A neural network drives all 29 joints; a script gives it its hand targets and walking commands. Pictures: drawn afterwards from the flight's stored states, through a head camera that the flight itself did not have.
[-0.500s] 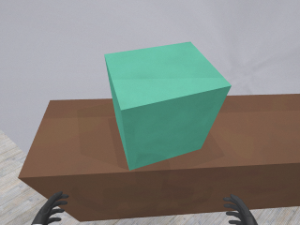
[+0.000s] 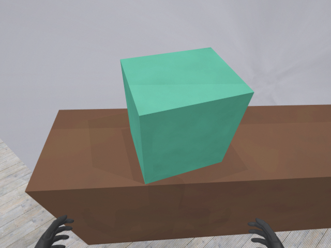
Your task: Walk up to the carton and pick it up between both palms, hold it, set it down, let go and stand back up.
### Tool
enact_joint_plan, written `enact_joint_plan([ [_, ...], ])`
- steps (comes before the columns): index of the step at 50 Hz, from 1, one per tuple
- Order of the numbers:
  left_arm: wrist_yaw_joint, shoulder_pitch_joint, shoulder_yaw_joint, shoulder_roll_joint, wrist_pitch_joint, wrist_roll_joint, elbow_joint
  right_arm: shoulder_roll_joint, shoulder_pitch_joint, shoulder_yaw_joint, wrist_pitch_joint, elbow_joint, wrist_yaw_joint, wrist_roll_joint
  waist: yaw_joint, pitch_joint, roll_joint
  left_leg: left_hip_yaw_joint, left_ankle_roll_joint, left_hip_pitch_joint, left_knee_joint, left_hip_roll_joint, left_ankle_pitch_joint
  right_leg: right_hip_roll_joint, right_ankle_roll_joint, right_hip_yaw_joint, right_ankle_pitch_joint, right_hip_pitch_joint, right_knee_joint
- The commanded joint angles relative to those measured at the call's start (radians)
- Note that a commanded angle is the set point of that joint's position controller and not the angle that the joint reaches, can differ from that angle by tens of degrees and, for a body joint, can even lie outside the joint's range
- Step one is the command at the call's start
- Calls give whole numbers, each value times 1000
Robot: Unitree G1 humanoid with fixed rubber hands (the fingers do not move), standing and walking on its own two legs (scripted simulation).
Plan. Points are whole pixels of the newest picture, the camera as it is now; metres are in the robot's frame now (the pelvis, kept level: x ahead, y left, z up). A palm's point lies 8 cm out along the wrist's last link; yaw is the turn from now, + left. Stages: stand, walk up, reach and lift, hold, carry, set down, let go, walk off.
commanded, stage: stand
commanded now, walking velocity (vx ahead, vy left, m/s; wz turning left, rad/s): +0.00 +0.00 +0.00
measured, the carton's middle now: (177, 117) +0.44 -0.03 +0.07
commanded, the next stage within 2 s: walk up in 0.88 s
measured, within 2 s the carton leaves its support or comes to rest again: neither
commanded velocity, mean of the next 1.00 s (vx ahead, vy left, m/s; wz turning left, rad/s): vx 0.00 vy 0.00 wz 0.00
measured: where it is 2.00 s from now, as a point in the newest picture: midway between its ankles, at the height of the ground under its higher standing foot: outside the picture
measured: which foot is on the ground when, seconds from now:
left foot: down 0.00-1.00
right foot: down 0.00-1.00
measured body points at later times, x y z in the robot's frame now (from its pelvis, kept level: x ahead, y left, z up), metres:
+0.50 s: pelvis -0.01 +0.01 +0.00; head -0.01 +0.01 +0.45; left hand +0.14 +0.29 -0.09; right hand +0.14 -0.26 -0.09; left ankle +0.01 +0.12 -0.72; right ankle +0.01 -0.12 -0.72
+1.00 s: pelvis -0.01 +0.01 +0.01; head -0.01 +0.02 +0.46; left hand +0.12 +0.30 -0.10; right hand +0.12 -0.26 -0.09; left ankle +0.01 +0.12 -0.72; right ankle +0.01 -0.12 -0.72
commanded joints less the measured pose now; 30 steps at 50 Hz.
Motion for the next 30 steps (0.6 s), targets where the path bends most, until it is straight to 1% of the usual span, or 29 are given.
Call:
enact_joint_plan([
  [1,5,-62,77,200,-32,23,-28,-237,-63,-91,-49,-8,-3,-23,-2,-39,3,-107,82,-1,-153,81,115,-80,-76,122,140,34,-136],
  [7,4,-60,75,195,-32,23,-13,-244,-76,-92,-51,-1,-3,-24,3,-33,18,-113,81,-3,-168,86,114,-75,-74,114,148,41,-139],
  [8,4,-61,75,199,-31,23,-11,-238,-78,-89,-51,-1,-2,-23,0,-32,23,-113,81,-1,-171,86,119,-76,-73,116,154,42,-138],
  [12,3,-60,74,197,-32,22,-2,-242,-77,-90,-50,6,-4,-21,2,-32,14,-112,80,4,-173,88,130,-77,-74,115,163,45,-144],
  [13,3,-61,73,197,-33,21,-3,-240,-74,-88,-50,7,-3,-21,1,-33,21,-114,80,6,-173,88,132,-79,-75,116,167,46,-143],
  [14,4,-63,74,199,-33,23,1,-242,-78,-90,-50,9,-3,-20,1,-32,15,-116,81,4,-176,89,129,-79,-76,117,168,45,-144],
  [19,3,-65,72,198,-31,20,11,-243,-82,-87,-50,16,-3,-21,6,-19,22,-118,80,-7,-187,91,118,-77,-72,111,162,49,-149],
  [20,3,-65,72,197,-31,21,13,-240,-84,-88,-50,16,-2,-20,2,-29,17,-117,79,4,-188,90,110,-78,-73,112,158,49,-151],
  [22,3,-68,72,199,-31,20,16,-243,-83,-87,-49,19,-2,-19,1,-24,26,-117,78,7,-193,91,109,-79,-72,116,145,40,-154],
  [27,1,-66,70,194,-29,20,28,-243,-84,-85,-49,29,-3,-18,4,-15,34,-128,78,-5,-207,99,113,-72,-69,104,161,54,-154],
  [29,2,-71,73,202,-28,21,33,-244,-84,-85,-48,30,-3,-19,-1,-20,34,-126,76,4,-212,98,111,-74,-68,107,156,55,-159],
  [30,2,-68,71,197,-28,20,31,-244,-89,-84,-49,29,-3,-19,4,-17,35,-125,77,1,-212,98,112,-73,-68,106,160,55,-159],
])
